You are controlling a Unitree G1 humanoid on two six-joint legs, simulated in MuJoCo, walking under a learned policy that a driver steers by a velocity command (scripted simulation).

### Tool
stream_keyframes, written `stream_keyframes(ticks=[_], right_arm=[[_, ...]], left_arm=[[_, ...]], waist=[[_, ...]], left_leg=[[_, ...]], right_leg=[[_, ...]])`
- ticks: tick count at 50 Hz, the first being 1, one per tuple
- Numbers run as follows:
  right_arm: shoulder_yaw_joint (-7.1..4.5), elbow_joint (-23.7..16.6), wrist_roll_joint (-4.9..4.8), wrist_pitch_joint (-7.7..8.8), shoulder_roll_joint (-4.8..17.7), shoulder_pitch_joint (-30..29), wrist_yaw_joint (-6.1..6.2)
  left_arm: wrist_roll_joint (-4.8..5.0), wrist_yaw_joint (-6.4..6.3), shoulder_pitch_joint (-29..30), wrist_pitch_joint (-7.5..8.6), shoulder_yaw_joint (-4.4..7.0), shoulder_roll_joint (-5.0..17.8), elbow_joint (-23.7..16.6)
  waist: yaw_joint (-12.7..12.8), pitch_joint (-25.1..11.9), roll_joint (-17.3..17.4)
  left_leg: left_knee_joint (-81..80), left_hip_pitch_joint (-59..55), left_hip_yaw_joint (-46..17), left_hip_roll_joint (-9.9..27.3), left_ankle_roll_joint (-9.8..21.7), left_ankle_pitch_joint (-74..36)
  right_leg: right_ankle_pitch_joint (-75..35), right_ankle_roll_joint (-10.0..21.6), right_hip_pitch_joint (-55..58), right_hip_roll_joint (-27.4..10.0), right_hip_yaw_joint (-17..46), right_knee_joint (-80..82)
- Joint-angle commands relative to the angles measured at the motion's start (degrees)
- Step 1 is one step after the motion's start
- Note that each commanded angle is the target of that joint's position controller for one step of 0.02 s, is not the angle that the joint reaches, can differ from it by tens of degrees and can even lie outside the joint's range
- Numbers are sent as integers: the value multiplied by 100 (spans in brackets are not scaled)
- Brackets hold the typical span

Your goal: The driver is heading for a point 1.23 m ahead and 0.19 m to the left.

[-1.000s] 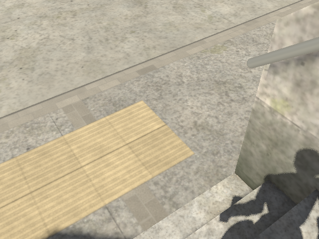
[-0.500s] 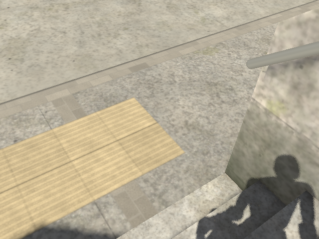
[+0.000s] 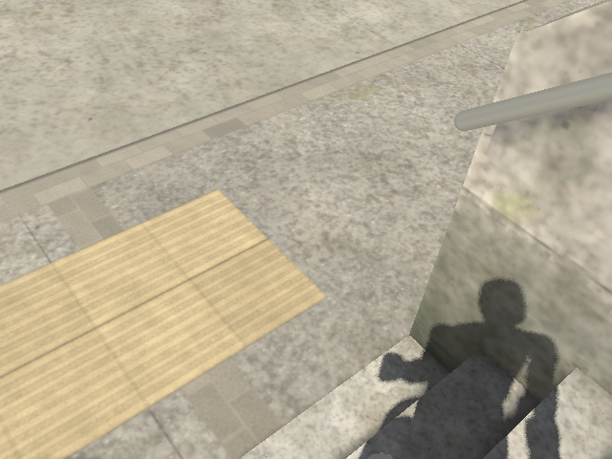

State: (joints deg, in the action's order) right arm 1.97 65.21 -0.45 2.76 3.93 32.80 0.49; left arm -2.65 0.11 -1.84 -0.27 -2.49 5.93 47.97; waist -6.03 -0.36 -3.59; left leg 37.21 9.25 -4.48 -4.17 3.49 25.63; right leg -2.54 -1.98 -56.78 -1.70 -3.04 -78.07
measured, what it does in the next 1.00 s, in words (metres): goes down: right foot, then left foot 0.20 m lower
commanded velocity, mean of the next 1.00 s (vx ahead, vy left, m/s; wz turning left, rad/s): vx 0.49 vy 0.00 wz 0.06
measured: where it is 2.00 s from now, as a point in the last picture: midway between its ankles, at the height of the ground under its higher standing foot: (253, 371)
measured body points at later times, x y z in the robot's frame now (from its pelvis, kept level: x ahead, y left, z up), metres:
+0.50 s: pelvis +0.26 -0.07 -0.08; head +0.28 -0.08 +0.37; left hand +0.16 +0.19 -0.21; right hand +0.34 -0.33 -0.22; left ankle +0.34 +0.03 -0.78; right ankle +0.17 -0.15 -0.72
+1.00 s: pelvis +0.53 -0.11 -0.30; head +0.53 -0.12 +0.15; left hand +0.69 +0.09 -0.42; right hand +0.39 -0.29 -0.44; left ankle +0.35 -0.01 -0.93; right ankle +0.80 -0.27 -0.94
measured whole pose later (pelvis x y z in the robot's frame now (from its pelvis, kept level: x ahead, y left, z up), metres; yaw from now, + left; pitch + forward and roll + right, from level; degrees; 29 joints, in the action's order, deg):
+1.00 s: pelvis +0.53 -0.11 -0.30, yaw +6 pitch +2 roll +4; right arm 4.2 64.6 5.7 8.5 5.9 35.8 1.1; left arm -7.9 6.9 -4.8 2.0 -4.0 10.7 49.7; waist -7.7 -3.4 -2.8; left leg 63.9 14.5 -0.9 -7.3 3.7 51.5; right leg -32.2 0.2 -52.6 -10.3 5.0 -47.3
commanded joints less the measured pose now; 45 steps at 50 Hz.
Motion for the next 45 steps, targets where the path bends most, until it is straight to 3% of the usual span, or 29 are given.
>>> stream_keyframes(ticks=[1, 4, 6, 8, 9, 10, 11, 12, 13, 16, 19, 24, 27, 28, 29, 30, 31, 32, 34, 35, 36, 38, 39, 40, 41, 42, 43, 44, 45], right_arm=[[-295, -335, 25, 1, 1269, -208, 111], [-337, -248, 285, -215, 1057, 512, 98], [-442, -450, 353, -310, 1299, 135, 91], [-537, -498, 262, -275, 1589, -44, 37], [-595, -648, 195, -176, 1631, -300, 16], [-509, -660, 122, -97, 857, 73, -27], [-587, -899, 139, -55, 1202, -223, -35], [-654, -1119, 210, -105, 1388, -924, -26], [-659, -1221, 206, -205, 1377, -1228, 11], [-616, -912, 394, -517, 1150, -655, -6], [-578, -1066, 348, -503, 1186, -1003, -64], [-327, -1398, 375, -371, 1008, -1962, -146], [-326, -1376, 120, -307, 1173, -1852, -68], [-385, -1113, 71, -286, 1340, -1226, -85], [-481, -835, 102, -273, 1483, -669, -114], [-616, -532, 80, -289, 1664, 573, -128], [-491, -551, 112, -213, 1780, 626, -188], [-548, -619, 95, -244, 1869, 462, -253], [-646, -505, 194, -162, 2055, 386, -169], [-490, -533, 133, -131, 1572, -36, -122], [-306, -347, 212, -28, 1129, -90, -110], [-86, -487, 151, 149, 814, -928, 4], [-90, -834, 866, 466, 653, -1205, -156], [-110, -768, 919, 663, 1025, -1438, -234], [-122, -692, 1007, 757, 1345, -1395, -258], [-99, -641, 867, 763, 1421, -1178, -210], [42, -279, 808, 821, 964, -508, -43], [90, 76, 673, 857, 880, 453, 88], [121, 374, 602, 816, 567, 1287, 252]], left_arm=[[156, -20, 822, 122, 157, 635, -489], [295, 31, 1037, 178, 162, 626, -611], [337, 34, 654, 297, 168, 570, -442], [294, 40, -1200, 397, 346, 801, 206], [261, 37, -2341, 442, 501, 1195, 534], [237, 111, -3084, 437, 582, 1420, 824], [384, 160, -3268, 413, 633, 1566, 957], [343, 89, -2868, 466, 639, 1513, 1027], [291, 50, -2501, 500, 570, 1292, 966], [185, -53, -1931, 549, 514, 1082, 885], [272, -89, -1577, 695, 523, 1053, 864], [196, -208, -2073, 486, 579, 1256, 930], [-50, -339, -2725, 210, 543, 1201, 1202], [-106, -418, -2745, 104, 551, 1236, 1294], [-47, -393, -2952, 49, 492, 1037, 1342], [0, -300, -2521, 67, 507, 1087, 1388], [307, -285, -2790, 163, 450, 664, 951], [345, -323, -2572, 251, 432, 847, 795], [192, -342, -1916, 279, 477, 1126, 707], [66, -325, -1506, 166, 556, 1354, 738], [14, -331, -1072, 144, 503, 1051, 651], [79, -218, -867, 164, 365, 690, 496], [-341, 369, -1545, 382, 68, 145, 422], [-537, 671, -1369, 386, 92, 243, 489], [-609, 816, -1382, 329, 57, 494, 317], [-651, 880, -1637, 313, 80, 708, 357], [-535, 811, -968, 327, 64, 859, 155], [-517, 709, -375, 291, 77, 944, -63], [-532, 619, 62, 321, -1, 695, -181]], waist=[[137, 937, 1590], [-202, 1059, 1210], [91, 856, 753], [820, 232, 733], [1310, -286, 588], [1200, -933, -687], [1286, -792, -623], [1126, 285, -361], [974, 670, -132], [363, 391, -366], [-99, 229, -34], [488, 469, -77], [956, 577, -145], [716, 436, -50], [668, 318, 456], [-181, -8, 1060], [357, -690, 1777], [296, -827, 1404], [101, -400, 936], [347, 392, 297], [441, 1027, 248], [1060, 1343, -97], [768, 1443, 403], [990, 1197, 956], [1076, 731, 958], [1061, 701, 441], [614, 690, 38], [208, 528, 115], [-254, 357, 278]], left_leg=[[-1949, 413, -1543, 1335, 842, -1311], [-1594, -1069, -1344, 1562, 1106, -3833], [-914, -986, -897, 1502, 969, -4984], [695, -337, -655, 1266, 835, -6260], [2176, 680, -611, 965, 670, -5053], [4603, 2587, -323, -43, 263, 820], [4511, 3933, -781, -278, 315, 849], [4243, 4323, -749, -1, 234, 299], [3943, 3933, -627, 188, 130, 11], [3951, 2404, -110, 123, 57, -973], [2284, 1405, 247, -111, 52, -3847], [506, 296, 794, -215, -187, -4503], [-1648, 602, 529, 478, 80, -4307], [-2522, 190, 509, 734, 199, -4262], [-3109, -748, 599, 728, 259, -4396], [-2246, -2280, 559, 936, 606, -5819], [327, -3792, -596, 2065, 888, -8055], [373, -3924, -684, 2233, 966, -6570], [-1221, -2748, -2303, 3054, 2025, -1464], [-1593, -1843, -2275, 2783, 1997, -688], [-1168, -853, -2109, 2583, 1780, -1374], [-1167, 1465, -1082, 1689, 998, -1209], [-1197, 3259, 49, 806, 1010, -948], [-1185, 4267, -217, 806, 1249, -359], [-1001, 4023, -711, 938, 1440, -34], [-442, 3836, -814, 762, 1507, -782], [66, 2030, -1218, 1030, 1389, -1279], [621, -74, -1826, 1375, 1486, -2035], [942, -1680, -2098, 1473, 1451, -2143]], right_leg=[[-512, 208, 921, -279, 250, 1566], [827, 293, 773, -102, 50, 2385], [1576, 403, 2085, 147, -88, 3384], [1408, 675, 4452, 547, -202, 3872], [465, 977, 5937, -73, 668, 3958], [-212, 1683, 7668, -1380, 2295, 3987], [1340, 2012, 7397, -1756, 4001, 4934], [1986, 2025, 6258, -1788, 3574, 5067], [1649, 1900, 5136, -1698, 3008, 4893], [282, 1698, 3253, -1064, 1719, 4184], [2016, 1022, 1804, -286, 588, 3451], [2479, 1155, 1698, -395, 697, 2554], [929, 1405, 3360, -514, 1069, 1326], [462, 1540, 3639, -504, 1108, 378], [98, 1519, 3287, -285, 945, -660], [1775, 1346, 1797, 449, 312, -3340], [5755, 1188, -382, 812, 168, -5214], [5210, 1392, -1461, 629, 450, -5593], [4289, 1090, -2203, 185, 849, -4404], [3881, 845, -2337, 122, 822, -4139], [3177, 645, -2327, -12, 1172, -3409], [1251, 242, -720, -163, 702, -446], [-1689, 569, 349, -527, 760, 7], [-2425, 588, 1431, -616, 644, 35], [-2326, 456, 1203, -617, 698, -699], [-2013, 408, 1260, -481, 443, -799], [-2189, 318, -246, -769, 1262, 295], [-1435, 115, -1994, -755, 1153, 810], [-1156, 4, -3124, -838, 1218, 1555]])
